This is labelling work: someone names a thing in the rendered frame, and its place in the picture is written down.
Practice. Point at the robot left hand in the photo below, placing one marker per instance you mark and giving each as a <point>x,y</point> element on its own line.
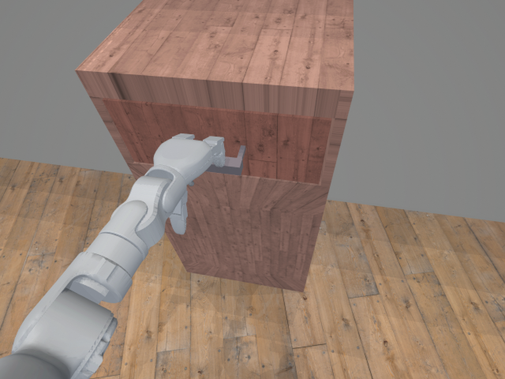
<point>190,158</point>

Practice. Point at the robot left forearm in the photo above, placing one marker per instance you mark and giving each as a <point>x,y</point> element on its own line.
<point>104,271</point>

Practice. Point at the handle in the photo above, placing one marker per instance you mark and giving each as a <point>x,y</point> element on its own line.
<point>232,165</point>

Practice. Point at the drawer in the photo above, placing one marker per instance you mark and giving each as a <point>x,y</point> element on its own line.
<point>281,146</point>

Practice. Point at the cabinet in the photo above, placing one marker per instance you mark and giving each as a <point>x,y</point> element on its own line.
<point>275,56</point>

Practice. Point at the left robot upper arm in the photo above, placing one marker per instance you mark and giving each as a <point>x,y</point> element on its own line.
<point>68,341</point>

